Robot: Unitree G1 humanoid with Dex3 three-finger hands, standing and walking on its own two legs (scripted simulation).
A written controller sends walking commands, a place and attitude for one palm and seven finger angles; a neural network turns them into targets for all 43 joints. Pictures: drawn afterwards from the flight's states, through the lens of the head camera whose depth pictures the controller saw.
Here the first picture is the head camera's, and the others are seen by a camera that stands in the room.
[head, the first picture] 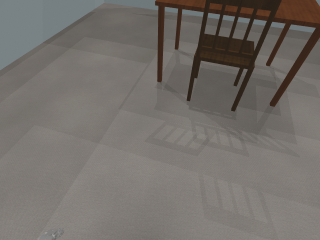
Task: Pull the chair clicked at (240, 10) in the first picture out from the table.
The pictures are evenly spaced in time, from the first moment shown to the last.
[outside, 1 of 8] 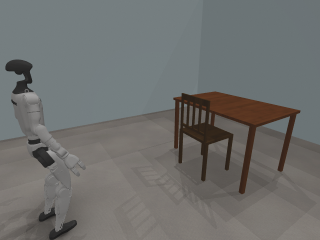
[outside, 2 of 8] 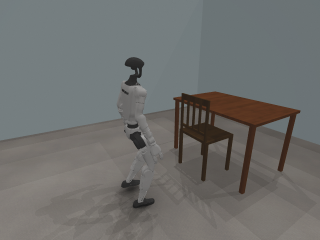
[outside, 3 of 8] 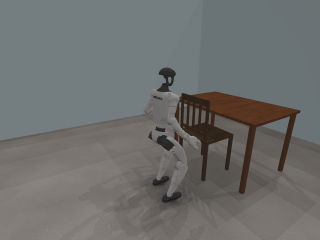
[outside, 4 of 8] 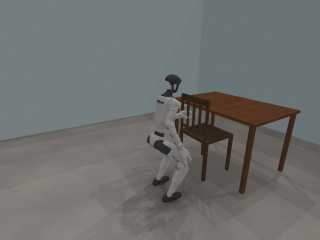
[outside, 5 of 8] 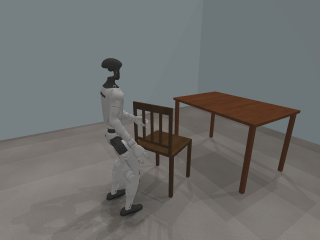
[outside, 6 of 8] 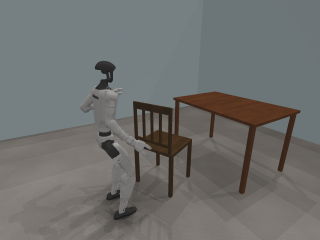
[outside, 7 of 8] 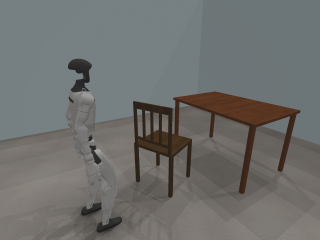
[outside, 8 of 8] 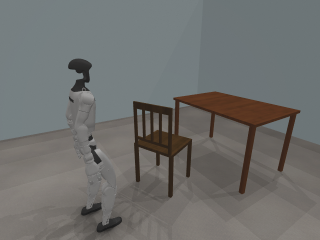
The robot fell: no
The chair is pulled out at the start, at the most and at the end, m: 0.00 0.55 0.55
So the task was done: yes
